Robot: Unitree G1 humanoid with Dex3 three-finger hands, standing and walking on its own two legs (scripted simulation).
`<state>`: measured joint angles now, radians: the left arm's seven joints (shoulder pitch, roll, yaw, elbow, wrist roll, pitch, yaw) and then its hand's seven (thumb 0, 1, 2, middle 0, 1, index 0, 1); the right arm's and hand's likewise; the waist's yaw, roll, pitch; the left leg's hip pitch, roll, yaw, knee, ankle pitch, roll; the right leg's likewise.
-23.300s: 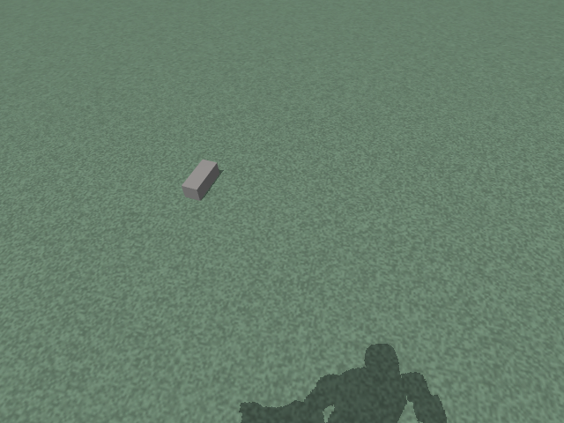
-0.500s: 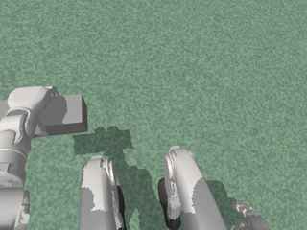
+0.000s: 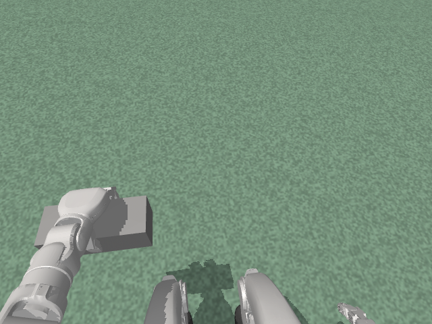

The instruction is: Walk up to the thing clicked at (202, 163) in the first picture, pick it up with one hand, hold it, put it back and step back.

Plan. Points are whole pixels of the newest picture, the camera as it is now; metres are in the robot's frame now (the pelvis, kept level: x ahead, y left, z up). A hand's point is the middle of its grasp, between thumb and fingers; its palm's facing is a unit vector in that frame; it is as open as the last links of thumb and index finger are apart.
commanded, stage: lift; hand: left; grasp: from above
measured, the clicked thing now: (100, 226) +0.36 +0.24 -0.12
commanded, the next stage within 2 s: hold in 0.56 s
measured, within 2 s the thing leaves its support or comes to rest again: neither
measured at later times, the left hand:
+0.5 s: hand (81, 198) +0.37 +0.23 +0.01, palm faces -0.45 -0.06 -0.89, open 11.6 cm
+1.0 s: hand (75, 182) +0.38 +0.23 +0.06, palm faces -0.46 -0.04 -0.89, open 11.4 cm
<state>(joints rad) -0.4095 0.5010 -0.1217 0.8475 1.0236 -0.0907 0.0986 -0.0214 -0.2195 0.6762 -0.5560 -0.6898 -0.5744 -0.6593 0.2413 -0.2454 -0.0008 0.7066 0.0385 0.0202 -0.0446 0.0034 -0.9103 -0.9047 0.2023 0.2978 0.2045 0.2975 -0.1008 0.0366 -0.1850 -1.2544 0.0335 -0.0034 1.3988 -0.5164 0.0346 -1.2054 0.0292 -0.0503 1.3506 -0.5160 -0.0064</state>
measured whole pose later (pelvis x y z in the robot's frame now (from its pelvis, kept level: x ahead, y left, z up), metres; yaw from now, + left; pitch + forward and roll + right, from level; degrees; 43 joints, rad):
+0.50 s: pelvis +0.04 +0.00 +0.09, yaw +0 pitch +12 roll -2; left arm -0.34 0.42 -0.17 0.84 1.02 -0.04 0.13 -0.02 -0.22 0.72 -0.50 -0.75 -0.52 -0.73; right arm 0.27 -0.24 -0.03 0.74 0.04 -0.01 -0.04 0.01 -0.91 -0.90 0.20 0.30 0.20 0.30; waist -0.07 0.03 -0.10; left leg -0.75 0.02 0.04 0.93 -0.40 0.03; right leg -0.71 0.03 0.00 0.89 -0.40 0.00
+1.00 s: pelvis +0.07 +0.00 +0.12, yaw +0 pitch +8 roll -1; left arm -0.27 0.42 -0.19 0.74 1.02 -0.06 0.06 -0.02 -0.19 0.65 -0.54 -0.70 -0.55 -0.67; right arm 0.25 -0.26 -0.05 0.72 0.05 0.03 -0.04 0.01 -0.90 -0.90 0.20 0.30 0.20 0.30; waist -0.04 0.03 -0.08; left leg -0.50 0.01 0.04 0.71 -0.35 0.03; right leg -0.48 0.02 0.00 0.68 -0.34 -0.01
